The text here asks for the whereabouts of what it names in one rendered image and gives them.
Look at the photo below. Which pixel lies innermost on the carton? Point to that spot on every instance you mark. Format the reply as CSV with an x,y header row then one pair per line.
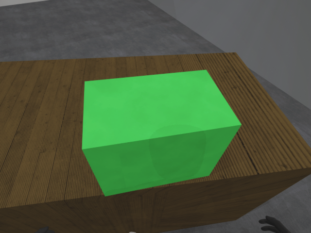
x,y
146,131

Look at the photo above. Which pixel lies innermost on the right robot hand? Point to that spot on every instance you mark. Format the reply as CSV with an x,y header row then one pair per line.
x,y
276,227

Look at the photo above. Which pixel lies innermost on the pedestal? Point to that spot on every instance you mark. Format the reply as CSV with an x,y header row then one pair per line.
x,y
46,180

